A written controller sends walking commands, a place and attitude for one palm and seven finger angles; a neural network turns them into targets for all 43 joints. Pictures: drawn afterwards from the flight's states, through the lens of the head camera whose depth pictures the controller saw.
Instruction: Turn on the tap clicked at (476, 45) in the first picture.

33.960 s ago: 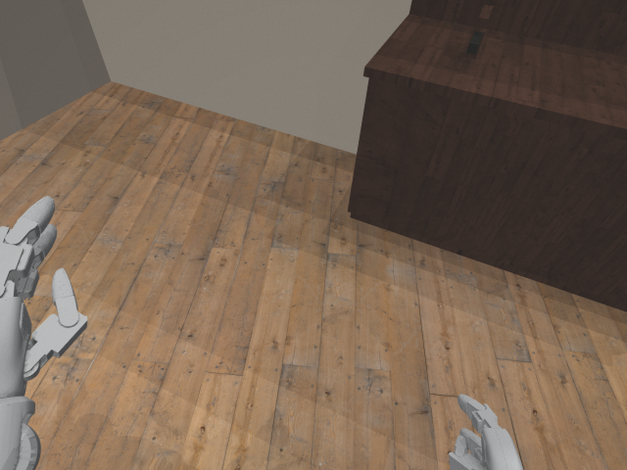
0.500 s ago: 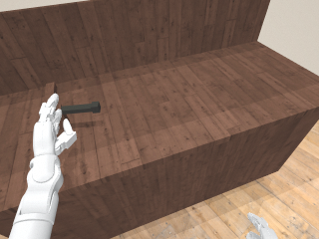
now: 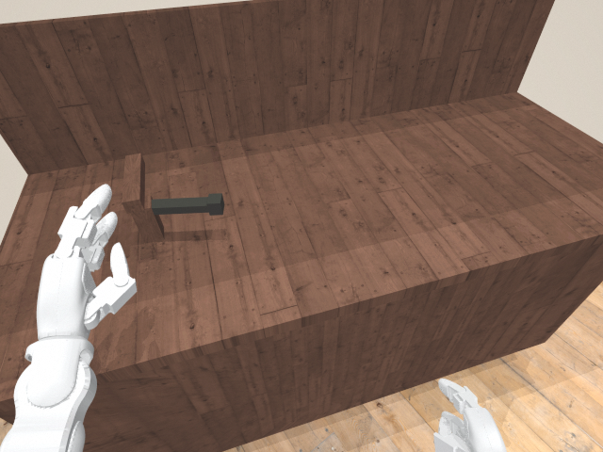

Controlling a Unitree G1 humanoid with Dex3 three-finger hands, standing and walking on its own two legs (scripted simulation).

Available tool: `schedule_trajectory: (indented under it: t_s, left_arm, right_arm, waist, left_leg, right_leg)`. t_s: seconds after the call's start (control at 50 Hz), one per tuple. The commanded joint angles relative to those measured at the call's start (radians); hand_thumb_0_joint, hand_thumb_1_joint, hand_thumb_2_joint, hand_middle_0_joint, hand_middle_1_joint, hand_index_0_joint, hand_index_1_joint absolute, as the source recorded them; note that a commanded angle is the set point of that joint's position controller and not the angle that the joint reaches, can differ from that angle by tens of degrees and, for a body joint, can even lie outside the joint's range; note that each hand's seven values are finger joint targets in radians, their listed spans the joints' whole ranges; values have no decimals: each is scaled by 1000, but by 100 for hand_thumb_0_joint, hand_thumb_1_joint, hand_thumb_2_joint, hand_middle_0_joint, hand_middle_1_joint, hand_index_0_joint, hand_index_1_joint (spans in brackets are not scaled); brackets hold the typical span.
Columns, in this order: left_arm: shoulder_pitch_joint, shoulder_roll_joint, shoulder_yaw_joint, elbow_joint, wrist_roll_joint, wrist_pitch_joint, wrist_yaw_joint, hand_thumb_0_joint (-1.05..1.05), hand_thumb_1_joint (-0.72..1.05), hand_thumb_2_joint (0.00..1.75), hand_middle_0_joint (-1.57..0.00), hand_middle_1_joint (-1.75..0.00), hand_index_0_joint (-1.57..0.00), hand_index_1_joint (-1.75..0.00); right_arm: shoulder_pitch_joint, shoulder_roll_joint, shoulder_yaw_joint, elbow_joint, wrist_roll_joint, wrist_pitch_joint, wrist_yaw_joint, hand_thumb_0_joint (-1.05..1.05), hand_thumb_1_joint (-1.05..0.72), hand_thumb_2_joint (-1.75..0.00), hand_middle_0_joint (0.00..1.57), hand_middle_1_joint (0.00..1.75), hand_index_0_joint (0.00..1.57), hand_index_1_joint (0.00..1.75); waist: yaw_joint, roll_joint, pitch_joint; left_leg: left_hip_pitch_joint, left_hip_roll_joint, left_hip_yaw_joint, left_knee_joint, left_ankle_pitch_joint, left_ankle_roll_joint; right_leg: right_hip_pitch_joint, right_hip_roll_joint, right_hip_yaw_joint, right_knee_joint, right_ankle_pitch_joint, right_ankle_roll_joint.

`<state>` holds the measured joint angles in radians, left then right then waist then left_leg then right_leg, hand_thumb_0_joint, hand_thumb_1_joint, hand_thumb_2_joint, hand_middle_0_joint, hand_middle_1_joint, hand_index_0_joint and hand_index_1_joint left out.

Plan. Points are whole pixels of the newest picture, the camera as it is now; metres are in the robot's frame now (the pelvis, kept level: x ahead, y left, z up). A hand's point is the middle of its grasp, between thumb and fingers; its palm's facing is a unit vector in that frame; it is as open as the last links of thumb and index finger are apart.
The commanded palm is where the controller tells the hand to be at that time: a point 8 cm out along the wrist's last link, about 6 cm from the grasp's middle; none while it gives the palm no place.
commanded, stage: draw the hand back beside the body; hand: left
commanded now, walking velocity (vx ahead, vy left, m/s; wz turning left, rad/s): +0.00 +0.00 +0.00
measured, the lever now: (215, 204) +0.50 +0.23 +0.04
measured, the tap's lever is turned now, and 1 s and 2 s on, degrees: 76 76 76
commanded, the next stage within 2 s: step back with the hand held close in 0.54 s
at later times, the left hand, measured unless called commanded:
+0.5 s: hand (98, 314) +0.20 +0.24 +0.15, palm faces +0.41 -0.86 -0.32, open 7.5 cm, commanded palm +0.16 +0.28 +0.16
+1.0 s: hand (122, 328) +0.19 +0.22 +0.14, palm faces +0.26 -0.86 -0.44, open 7.4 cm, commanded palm +0.14 +0.27 +0.17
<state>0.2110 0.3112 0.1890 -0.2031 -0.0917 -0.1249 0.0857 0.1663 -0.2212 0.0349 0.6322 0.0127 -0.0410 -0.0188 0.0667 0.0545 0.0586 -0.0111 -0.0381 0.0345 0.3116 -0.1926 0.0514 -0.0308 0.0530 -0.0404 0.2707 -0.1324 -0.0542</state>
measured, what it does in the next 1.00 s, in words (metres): stands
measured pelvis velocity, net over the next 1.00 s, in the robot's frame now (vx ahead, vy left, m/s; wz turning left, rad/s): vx -0.03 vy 0.00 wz -0.03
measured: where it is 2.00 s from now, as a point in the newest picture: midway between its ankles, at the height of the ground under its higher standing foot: outside the picture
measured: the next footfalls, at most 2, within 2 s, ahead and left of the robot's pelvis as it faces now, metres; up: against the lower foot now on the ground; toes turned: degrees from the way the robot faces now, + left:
right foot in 1.96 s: -0.20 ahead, -0.11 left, +0.00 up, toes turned -1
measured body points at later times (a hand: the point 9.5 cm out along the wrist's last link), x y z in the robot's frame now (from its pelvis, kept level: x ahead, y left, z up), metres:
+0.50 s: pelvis +0.00 +0.00 +0.00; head -0.02 -0.02 +0.45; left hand +0.17 +0.29 +0.17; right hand +0.21 -0.21 -0.08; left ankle +0.00 +0.08 -0.75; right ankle +0.02 -0.09 -0.75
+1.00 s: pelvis -0.03 +0.00 -0.01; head +0.00 -0.02 +0.44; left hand +0.17 +0.26 +0.16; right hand +0.15 -0.25 -0.09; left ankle +0.00 +0.08 -0.75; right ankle +0.02 -0.09 -0.75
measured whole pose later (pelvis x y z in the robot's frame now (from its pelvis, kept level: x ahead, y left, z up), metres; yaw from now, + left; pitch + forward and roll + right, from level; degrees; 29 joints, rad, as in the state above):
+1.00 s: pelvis -0.03 +0.00 -0.01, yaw -2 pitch +0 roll +0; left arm 0.51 0.38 0.29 -0.46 -0.06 -0.18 0.10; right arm 0.17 -0.24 -0.01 0.55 0.02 -0.02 -0.05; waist 0.00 0.04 0.06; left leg -0.23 -0.02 0.06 0.44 -0.21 0.05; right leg -0.25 0.07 -0.02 0.39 -0.13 -0.06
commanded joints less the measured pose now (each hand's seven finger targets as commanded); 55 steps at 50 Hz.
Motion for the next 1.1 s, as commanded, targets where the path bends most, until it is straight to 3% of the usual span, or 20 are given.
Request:
schedule_trajectory:
  t_s: [0.0, 0.04, 0.18, 0.24, 0.3, 0.32, 0.4, 0.44, 0.56, 0.64, 0.66, 0.68, 0.7, 0.78, 0.82, 0.9, 0.92, 0.94, 1.0, 1.08]
  left_arm:
    - [-128, 155, 88, -238, 4, -57, 6, 0, 90, 90, -20, -29, -20, -29]
    - [-118, 184, 121, -307, 11, -71, 11, 0, 90, 90, -20, -30, -20, -30]
    - [58, 208, 183, -401, 9, -75, 20, 0, 90, 90, -20, -30, -20, -30]
    - [132, 204, 198, -419, 6, -72, 18, 0, 90, 90, -20, -30, -20, -30]
    - [94, 166, 154, -380, 7, -64, 13, 0, 90, 90, -20, -30, -20, -30]
    - [68, 162, 148, -393, 6, -67, 12, 0, 90, 90, -20, -30, -20, -30]
    - [62, 185, 168, -363, 8, -70, 22, 0, 90, 90, -20, -30, -20, -30]
    - [50, 201, 180, -392, 10, -78, 27, 0, 90, 90, -20, -30, -20, -30]
    - [81, 187, 172, -373, 4, -76, 28, 0, 90, 90, -20, -30, -20, -30]
    - [18, 209, 183, -415, 5, -85, 29, 0, 90, 90, -20, -30, -20, -30]
    - [-68, 336, 331, -466, -1, -121, 41, 0, 90, 90, -20, -30, -20, -30]
    - [37, 253, 270, -369, 5, -124, 31, 0, 90, 90, -20, -30, -20, -30]
    - [88, 227, 244, -340, 13, -116, 27, 0, 90, 90, -20, -30, -20, -30]
    - [170, 183, 202, -366, 20, -115, 22, 0, 90, 90, -20, -30, -20, -30]
    - [206, 197, 214, -407, 21, -115, 28, 0, 90, 90, -20, -30, -20, -30]
    - [255, 248, 269, -468, 26, -118, 44, 0, 90, 90, -20, -30, -20, -30]
    - [256, 286, 302, -491, 27, -121, 50, 0, 90, 90, -20, -30, -20, -30]
    - [270, 267, 294, -484, 26, -123, 52, 0, 90, 90, -20, -30, -20, -30]
    - [293, 270, 301, -499, 27, -127, 60, 0, 90, 90, -20, -30, -20, -30]
    - [299, 248, 286, -508, 34, -125, 67, 0, 90, 90, -20, -30, -20, -30]
  right_arm:
    - [-150, -112, -52, -164, -4, -59, -6, 0, -90, -90, 20, 30, 20, 30]
    - [-149, -112, -54, -161, -6, -66, -4, 0, -90, -90, 20, 30, 20, 30]
    - [-139, -111, -58, -169, -11, -81, -1, 0, -90, -90, 20, 30, 20, 30]
    - [-133, -111, -60, -165, -9, -83, 4, 0, -90, -90, 20, 30, 20, 30]
    - [-132, -116, -64, -160, -7, -83, 1, 0, -90, -90, 20, 30, 20, 30]
    - [-140, -118, -64, -162, -4, -85, 0, 0, -90, -90, 20, 30, 20, 30]
    - [-134, -116, -66, -158, -5, -86, -10, 0, -90, -90, 20, 30, 20, 30]
    - [-143, -112, -63, -158, -7, -92, -13, 0, -90, -90, 20, 30, 20, 30]
    - [-155, -103, -57, -158, -6, -98, -14, 0, -90, -90, 20, 30, 20, 30]
    - [-161, -104, -56, -160, -6, -103, -14, 0, -90, -90, 20, 30, 20, 30]
    - [-145, -102, -42, -210, 12, -90, -26, 0, -90, -90, 20, 30, 20, 30]
    - [-124, -91, -42, -177, 1, -78, -28, 0, -90, -90, 20, 30, 20, 30]
    - [-118, -94, -49, -180, 0, -69, -23, 0, -90, -90, 20, 30, 20, 30]
    - [-94, -114, -68, -213, 3, -46, -23, 0, -90, -90, 20, 30, 20, 30]
    - [-104, -115, -69, -227, 4, -42, -25, 0, -90, -90, 20, 30, 20, 30]
    - [-83, -115, -84, -247, 8, -29, -32, 0, -90, -90, 20, 30, 20, 30]
    - [-91, -115, -84, -249, 7, -29, -33, 0, -90, -90, 20, 30, 20, 30]
    - [-85, -107, -83, -248, 7, -28, -36, 0, -90, -90, 20, 30, 20, 30]
    - [-76, -113, -91, -248, 9, -33, -39, 0, -90, -90, 20, 30, 20, 30]
    - [-70, -125, -90, -245, 10, -45, -42, 0, -90, -90, 20, 30, 20, 30]
  waist:
    - [-15, -37, -108]
    - [-8, 44, -148]
    - [4, 29, -146]
    - [5, 62, -125]
    - [-15, -4, -68]
    - [-21, 10, -67]
    - [-11, -17, -98]
    - [-6, 37, -129]
    - [-5, 3, -82]
    - [-6, 46, -96]
    - [-30, -9, 10]
    - [-42, -78, -21]
    - [-44, -104, -33]
    - [-47, -3, -163]
    - [-43, 32, -198]
    - [-43, -83, -232]
    - [-45, -72, -235]
    - [-46, -89, -224]
    - [-53, -47, -209]
    - [-52, 22, -184]
  left_leg:
    - [-20, 63, -75, -50, 136, -32]
    - [-9, 65, -87, -46, 169, -47]
    - [-25, 76, -92, -22, 239, -59]
    - [-32, 85, -97, -10, 283, -70]
    - [-48, 84, -93, -14, 195, -58]
    - [-45, 79, -87, -13, 174, -50]
    - [-47, 71, -88, -10, 137, -40]
    - [-39, 64, -85, -6, 140, -40]
    - [-63, 61, -78, -4, 103, -29]
    - [-63, 55, -74, 0, 83, -25]
    - [-127, 74, -96, 41, -18, -4]
    - [-114, 70, -110, 74, -25, -2]
    - [-97, 72, -106, 95, -11, -1]
    - [-85, 99, -91, 97, 92, -8]
    - [-93, 108, -94, 85, 128, -6]
    - [-146, 117, -104, 108, 133, -8]
    - [-150, 114, -107, 109, 128, -7]
    - [-171, 115, -110, 112, 113, -7]
    - [-201, 118, -117, 127, 77, -5]
    - [-276, 151, -162, 66, -30, 7]
  right_leg:
    - [11, -40, 55, -33, 61, -1]
    - [32, -41, 55, -18, 75, -7]
    - [40, -43, 51, -2, 110, -6]
    - [22, -45, 52, 4, 117, -7]
    - [-27, -45, 51, -5, 71, -2]
    - [-35, -44, 57, -8, 62, -2]
    - [-20, -50, 54, -5, 45, -1]
    - [-2, -54, 58, 0, 52, -3]
    - [-16, -58, 63, -16, 32, -2]
    - [-10, -64, 70, -22, 22, -3]
    - [-143, -117, 211, -74, 81, 13]
    - [-152, -151, 215, -74, 110, 12]
    - [-171, -165, 231, -75, 143, 13]
    - [-122, -183, 201, 12, 263, 19]
    - [-113, -172, 188, 43, 266, 29]
    - [-105, -177, 183, 70, 256, 30]
    - [-118, -182, 194, 76, 246, 26]
    - [-125, -183, 189, 79, 221, 25]
    - [-165, -187, 202, 86, 190, 21]
    - [-171, -139, 164, 127, 47, 35]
